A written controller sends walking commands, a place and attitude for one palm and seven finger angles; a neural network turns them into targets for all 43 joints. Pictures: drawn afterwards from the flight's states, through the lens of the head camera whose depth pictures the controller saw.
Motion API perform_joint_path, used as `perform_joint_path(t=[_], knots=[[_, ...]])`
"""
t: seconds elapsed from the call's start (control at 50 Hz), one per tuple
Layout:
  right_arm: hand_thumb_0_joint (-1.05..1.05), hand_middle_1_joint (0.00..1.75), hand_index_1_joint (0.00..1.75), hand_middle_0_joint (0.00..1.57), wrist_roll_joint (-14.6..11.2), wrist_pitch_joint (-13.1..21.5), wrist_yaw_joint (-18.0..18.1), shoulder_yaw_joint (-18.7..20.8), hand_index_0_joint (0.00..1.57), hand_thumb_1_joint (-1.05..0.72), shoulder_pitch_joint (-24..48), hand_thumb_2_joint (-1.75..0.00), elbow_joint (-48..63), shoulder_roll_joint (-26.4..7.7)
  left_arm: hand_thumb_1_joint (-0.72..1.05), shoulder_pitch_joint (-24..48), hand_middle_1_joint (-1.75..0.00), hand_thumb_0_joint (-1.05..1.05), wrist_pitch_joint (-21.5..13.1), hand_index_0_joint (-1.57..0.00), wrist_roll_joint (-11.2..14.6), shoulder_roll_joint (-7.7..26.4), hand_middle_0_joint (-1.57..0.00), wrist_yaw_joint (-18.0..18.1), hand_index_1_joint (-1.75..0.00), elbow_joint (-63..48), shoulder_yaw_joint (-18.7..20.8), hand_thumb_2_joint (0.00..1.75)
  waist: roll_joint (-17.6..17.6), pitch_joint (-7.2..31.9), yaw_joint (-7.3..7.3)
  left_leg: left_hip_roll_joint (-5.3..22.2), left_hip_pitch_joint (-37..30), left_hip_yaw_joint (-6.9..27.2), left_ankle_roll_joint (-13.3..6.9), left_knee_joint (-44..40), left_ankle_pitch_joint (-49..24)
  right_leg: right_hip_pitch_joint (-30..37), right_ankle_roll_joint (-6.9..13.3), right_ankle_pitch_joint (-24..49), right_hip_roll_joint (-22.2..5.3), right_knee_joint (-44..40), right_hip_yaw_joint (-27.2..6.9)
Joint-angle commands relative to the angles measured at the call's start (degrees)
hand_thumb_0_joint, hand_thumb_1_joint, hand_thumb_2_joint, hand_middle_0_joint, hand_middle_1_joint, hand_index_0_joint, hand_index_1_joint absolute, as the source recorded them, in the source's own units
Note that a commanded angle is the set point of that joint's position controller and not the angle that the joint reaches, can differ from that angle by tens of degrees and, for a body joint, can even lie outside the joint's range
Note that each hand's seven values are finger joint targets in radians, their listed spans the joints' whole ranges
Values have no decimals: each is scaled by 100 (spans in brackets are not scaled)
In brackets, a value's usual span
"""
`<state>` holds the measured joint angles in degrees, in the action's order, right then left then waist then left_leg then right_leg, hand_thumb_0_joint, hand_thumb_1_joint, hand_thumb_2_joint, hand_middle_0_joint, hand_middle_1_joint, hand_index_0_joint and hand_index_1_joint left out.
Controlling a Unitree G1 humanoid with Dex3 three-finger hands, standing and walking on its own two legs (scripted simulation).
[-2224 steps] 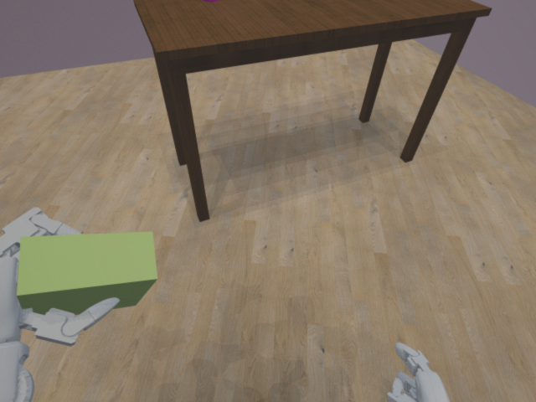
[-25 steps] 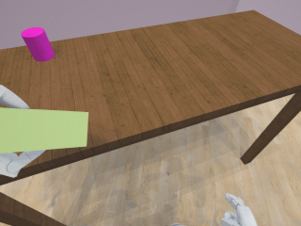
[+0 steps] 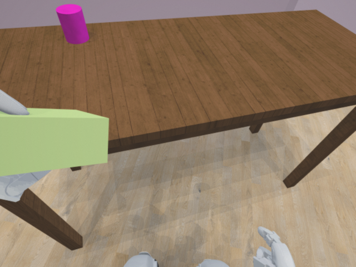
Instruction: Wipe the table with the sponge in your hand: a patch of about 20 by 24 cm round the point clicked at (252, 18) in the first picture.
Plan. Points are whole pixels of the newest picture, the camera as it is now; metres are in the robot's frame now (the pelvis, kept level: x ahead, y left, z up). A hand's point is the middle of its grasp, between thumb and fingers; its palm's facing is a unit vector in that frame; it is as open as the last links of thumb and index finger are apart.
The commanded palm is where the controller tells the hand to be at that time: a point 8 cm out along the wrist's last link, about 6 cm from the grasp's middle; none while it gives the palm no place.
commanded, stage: step back with the hand held close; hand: left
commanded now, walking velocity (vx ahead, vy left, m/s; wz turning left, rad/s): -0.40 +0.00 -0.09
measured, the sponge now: (57, 133) +0.24 +0.19 +0.25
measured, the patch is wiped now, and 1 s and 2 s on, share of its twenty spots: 1.00 1.00 1.00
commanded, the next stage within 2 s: stop stepping back and stand still in 0.34 s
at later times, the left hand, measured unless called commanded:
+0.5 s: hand (24, 162) +0.18 +0.18 +0.29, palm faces +0.23 -0.89 -0.40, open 9.5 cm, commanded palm +0.10 +0.25 +0.31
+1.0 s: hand out of the picture +0.05 +0.24 +0.29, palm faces +0.45 -0.85 -0.27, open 9.5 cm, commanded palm -0.01 +0.29 +0.31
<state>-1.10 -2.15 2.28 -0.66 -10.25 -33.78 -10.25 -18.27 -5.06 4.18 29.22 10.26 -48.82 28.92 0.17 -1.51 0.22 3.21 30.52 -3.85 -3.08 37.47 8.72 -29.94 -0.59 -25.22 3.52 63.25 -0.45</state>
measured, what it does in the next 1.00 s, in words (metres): walks backwards: right foot, then left foot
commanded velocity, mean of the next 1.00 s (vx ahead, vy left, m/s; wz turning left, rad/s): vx -0.04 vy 0.00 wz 0.03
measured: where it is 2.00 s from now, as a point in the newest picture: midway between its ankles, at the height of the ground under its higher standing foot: outside the picture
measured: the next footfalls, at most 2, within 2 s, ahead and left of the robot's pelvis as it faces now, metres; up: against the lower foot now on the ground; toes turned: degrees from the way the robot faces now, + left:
right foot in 0.16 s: -0.14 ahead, -0.15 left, +0.00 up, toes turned -3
left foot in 0.34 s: +0.00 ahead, +0.07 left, +0.00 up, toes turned -7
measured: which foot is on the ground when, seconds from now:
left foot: down 0.00-0.16, up 0.18-0.32, down 0.34-0.66, up 0.68-0.86, down 0.88-1.00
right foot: up 0.00-0.14, down 0.16-0.36, up 0.38-0.64, down 0.66-1.00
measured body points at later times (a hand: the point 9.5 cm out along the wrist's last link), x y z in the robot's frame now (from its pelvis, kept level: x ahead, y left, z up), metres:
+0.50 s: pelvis -0.11 +0.01 +0.03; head -0.04 +0.04 +0.47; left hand +0.16 +0.23 +0.31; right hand +0.01 -0.28 -0.04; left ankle -0.04 +0.07 -0.72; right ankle -0.14 -0.11 -0.67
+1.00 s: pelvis -0.19 +0.02 +0.01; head -0.23 +0.02 +0.45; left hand +0.02 +0.28 +0.30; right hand -0.07 -0.22 -0.08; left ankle -0.15 +0.16 -0.72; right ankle -0.15 -0.09 -0.71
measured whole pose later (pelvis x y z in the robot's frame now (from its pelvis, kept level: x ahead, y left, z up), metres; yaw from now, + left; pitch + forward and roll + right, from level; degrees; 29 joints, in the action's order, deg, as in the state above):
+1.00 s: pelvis -0.19 +0.02 +0.01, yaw -5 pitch -2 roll -1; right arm -1.5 2.6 3.1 -2.0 -14.7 -34.9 -11.6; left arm -11.3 -5.7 3.7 24.5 9.3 -30.4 26.7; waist 2.2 3.3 2.3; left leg 3.5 18.8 0.4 0.6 39.2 19.8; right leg -19.5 1.4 -19.5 0.9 37.7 3.1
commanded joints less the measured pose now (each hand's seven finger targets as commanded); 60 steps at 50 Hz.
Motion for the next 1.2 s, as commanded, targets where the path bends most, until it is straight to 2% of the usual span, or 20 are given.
perform_joint_path(t=[0.0, 0.08, 0.14, 0.2, 0.28, 0.3, 0.32, 0.36, 0.44, 0.6, 0.66, 0.8, 0.86, 0.88, 0.96, 1.02, 1.04, 1.1, 1.14, 1.18], knots=[[0, 30, 30, 20, 28, 625, 96, 285, 20, -90, 595, -90, 613, -749, 10, 1626, -160, 0, -399, -120, 179, 826, -120, 279, -160, -888, 786, 130, 1661, 1473, 89, 1396, -1320, 1317, -133, -2314, 928, 812, 16, -600, -151, -1085, 161], [0, 30, 30, 20, 59, 671, 85, 317, 20, -90, 234, -90, 241, -855, 10, 2177, -160, 0, -477, -120, 177, 529, -120, 113, -160, 628, 340, 130, 1242, 1503, 141, 1131, -2322, 944, 383, -1598, -329, 1106, 399, 28, -340, -4141, 30], [0, 30, 30, 20, -65, 497, 112, 244, 20, -90, 702, -90, 440, -695, 10, 2298, -160, 0, -716, -120, 64, 900, -120, -48, -160, 747, 255, 130, -1352, 813, 92, 178, -1388, 101, 680, 1184, 1006, 878, 772, 4651, -2037, -4880, -1437], [0, 30, 30, 20, -187, 491, 184, 323, 20, -90, 1020, -90, 966, -649, 10, 2077, -160, 0, -861, -120, 98, 1210, -120, -171, -160, 163, 565, 130, -2429, 1404, -119, -236, 101, 184, 544, 1953, 1233, 2846, 513, 7895, -1906, -3731, -752], [0, 30, 30, 20, -185, 320, 237, 136, 20, -90, 1050, -90, 1088, -700, 10, 842, -160, 0, -834, -120, 221, 1090, -120, -247, -160, -348, 706, 130, -465, 947, 45, -407, -886, -53, 487, -99, -275, 2395, 330, 7048, -1468, -2858, -157], [0, 30, 30, 20, -164, 295, 230, 206, 20, -90, 1011, -90, 1058, -901, 10, 929, -160, 0, -897, -120, 247, 1273, -120, -230, -160, -849, 875, 130, 479, 1132, 62, -54, -1597, 371, 371, -783, -2357, 2034, 101, 5715, -1036, -2291, 141], [0, 30, 30, 20, -105, 344, 151, 251, 20, -90, 847, -90, 1029, -984, 10, 725, -160, 0, -912, -120, 261, 1136, -120, -203, -160, -1076, 890, 130, 1346, 1510, 3, 877, -2598, 1495, -2, -1376, -5263, 1053, -117, 1935, -269, -1587, 193], [0, 30, 30, 20, -110, 470, -89, 375, 20, -90, 626, -90, 754, -952, 10, 1132, -160, 0, -936, -120, 179, 990, -120, -208, -160, -938, 793, 130, 1112, 1593, 12, 1408, -2680, 1698, -185, -1618, -5453, 601, 95, -1102, 51, -691, -393], [0, 30, 30, 20, -113, 685, -64, 415, 20, -90, 398, -90, 699, -749, 10, 333, -160, 0, -871, -120, 96, 1179, -120, -6, -160, -836, 1055, 130, 1810, 2271, 38, 889, -3702, 1120, 240, -1393, -5367, 409, 9, -181, -39, -1664, 42], [0, 30, 30, 20, 3, 718, 43, 259, 20, -90, 669, -90, 916, -894, 10, 325, -160, 0, -656, -120, 101, 1279, -120, 104, -160, -738, 1118, 130, 1111, 1114, 77, 416, -101, 979, 215, -2234, 2431, 2933, 239, 377, -242, -3805, 406], [0, 30, 30, 20, 54, 533, 53, 336, 20, -90, 514, -90, 503, -922, 10, 1220, -160, 0, -586, -120, 38, 1223, -120, 8, -160, 299, 736, 130, -1321, 312, 215, -119, -610, 720, 496, 1850, 1382, 167, 1179, -1386, -2555, -5784, -2521], [0, 30, 30, 20, -29, 562, 231, 179, 20, -90, 510, -90, 468, -868, 10, 2314, -160, 0, -403, -120, -27, 609, -120, -87, -160, 1498, -110, 130, 145, 70, 225, 39, -1742, 155, 73, -259, 1820, -232, 709, -1728, -1510, -4430, -611], [0, 30, 30, 20, -68, 677, 192, 29, 20, -90, 508, -90, 675, -930, 10, 2263, -160, 0, -432, -120, -15, 534, -120, -44, -160, 973, -45, 130, 1853, 12, 26, 1015, -632, 2014, -403, -2368, 4184, 643, 126, -218, -67, -2404, 637], [0, 30, 30, 20, -79, 736, 191, 99, 20, -90, 475, -90, 852, -885, 10, 2014, -160, 0, -387, -120, -35, 728, -120, -61, -160, 711, 201, 130, 1339, 601, -198, 967, -268, 1599, -288, -2290, 3456, 1682, 127, -44, -46, -2003, 841], [0, 30, 30, 20, 22, 816, 90, 84, 20, -90, 588, -90, 875, -849, 10, 1437, -160, 0, -487, -120, -55, 712, -120, -38, -160, 185, 315, 130, 614, 435, -80, 494, 549, 1029, -99, -1325, 3521, 2374, 218, 90, -204, -3113, 419], [0, 30, 30, 20, 37, 877, 26, 141, 20, -90, 544, -90, 623, -687, 10, 1728, -160, 0, -615, -120, -63, 1045, -120, -2, -160, -227, 602, 130, -1233, 451, 37, -108, 284, 179, 143, 1626, 1882, 1555, 1083, -1347, -1915, -4877, -2409], [0, 30, 30, 20, 31, 928, 11, 139, 20, -90, 499, -90, 472, -705, 10, 1815, -160, 0, -644, -120, -66, 1047, -120, -1, -160, -156, 614, 130, -965, 538, 55, -33, -12, 224, 153, 1958, 1611, 1480, 1252, -697, -2159, -4920, -2486], [0, 30, 30, 20, 43, 908, 68, 117, 20, -90, 296, -90, 431, -737, 10, 2207, -160, 0, -635, -120, -74, 872, -120, -11, -160, 56, 404, 130, 312, 623, 269, 211, -1912, 425, -1, -168, 1593, 244, 928, -688, -1645, -3710, -1081], [0, 30, 30, 20, 50, 933, 150, 56, 20, -90, 378, -90, 500, -945, 10, 2418, -160, 0, -664, -120, -90, 751, -120, 47, -160, 259, 369, 130, 2424, 254, 157, 1257, -1824, 2440, -428, -2407, 3482, -347, 195, -636, -128, -1503, 445], [0, 30, 30, 20, -25, 1044, 135, 80, 20, -90, 302, -90, 477, -758, 10, 2752, -160, 0, -544, -120, -219, 884, -120, 69, -160, 1021, 428, 130, 1607, 164, 38, 1419, -959, 2443, -564, -2621, 3319, 69, 128, -255, -357, -344, 2]])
